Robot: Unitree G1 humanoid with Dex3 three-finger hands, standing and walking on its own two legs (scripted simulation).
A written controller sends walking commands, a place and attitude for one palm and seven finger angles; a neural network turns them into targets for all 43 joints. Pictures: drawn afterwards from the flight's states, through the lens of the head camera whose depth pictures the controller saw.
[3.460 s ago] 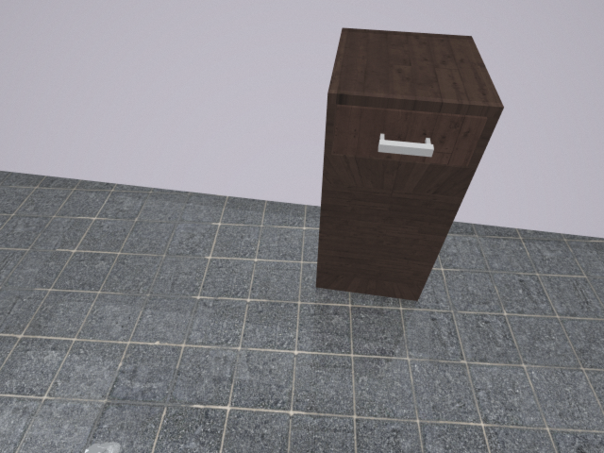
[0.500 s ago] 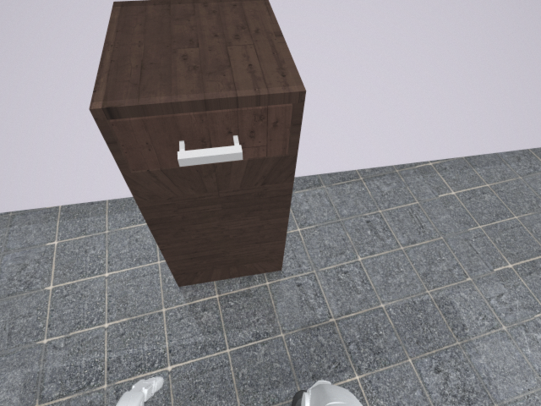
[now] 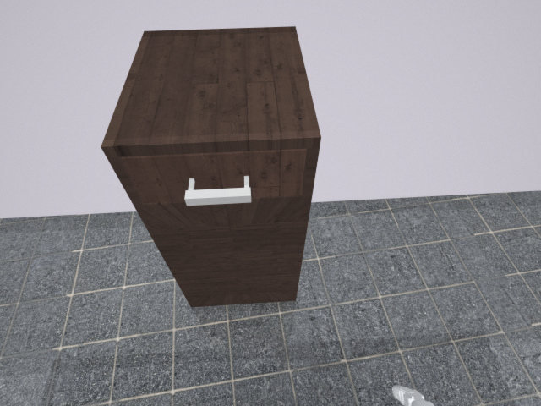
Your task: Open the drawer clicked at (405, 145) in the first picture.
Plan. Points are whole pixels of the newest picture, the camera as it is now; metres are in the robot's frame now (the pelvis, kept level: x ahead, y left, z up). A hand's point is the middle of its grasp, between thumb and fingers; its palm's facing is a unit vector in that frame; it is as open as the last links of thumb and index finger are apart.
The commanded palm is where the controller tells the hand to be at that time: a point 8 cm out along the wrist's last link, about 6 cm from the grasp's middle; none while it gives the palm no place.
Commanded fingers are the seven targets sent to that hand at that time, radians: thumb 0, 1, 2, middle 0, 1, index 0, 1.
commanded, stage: come to a stop and stand still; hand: left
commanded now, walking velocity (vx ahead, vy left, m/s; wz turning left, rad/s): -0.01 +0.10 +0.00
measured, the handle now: (219, 189) +0.50 +0.16 -0.04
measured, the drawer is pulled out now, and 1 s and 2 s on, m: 0.00 0.00 0.00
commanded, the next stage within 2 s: look again from close up in 1.04 s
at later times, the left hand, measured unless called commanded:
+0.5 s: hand out of the picture -0.04 +0.16 -0.16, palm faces +0.13 -0.96 -0.24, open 7.4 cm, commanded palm none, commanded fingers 0.00 0.90 0.90 -0.20 -0.30 -0.20 -0.30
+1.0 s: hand out of the picture -0.06 +0.18 -0.17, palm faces +0.04 -0.98 -0.20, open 7.3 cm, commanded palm none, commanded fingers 0.00 0.90 0.90 -0.20 -0.30 -0.20 -0.30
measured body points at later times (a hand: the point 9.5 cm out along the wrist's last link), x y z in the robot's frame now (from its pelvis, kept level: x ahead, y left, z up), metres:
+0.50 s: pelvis -0.04 -0.03 +0.01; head -0.03 -0.05 +0.46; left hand -0.05 +0.21 -0.14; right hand +0.02 -0.28 -0.15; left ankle -0.09 +0.13 -0.70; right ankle +0.01 -0.14 -0.74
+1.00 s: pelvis -0.05 +0.01 +0.00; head -0.04 +0.01 +0.45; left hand -0.06 +0.24 -0.15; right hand -0.07 -0.19 -0.16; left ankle -0.09 +0.12 -0.74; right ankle -0.07 -0.10 -0.74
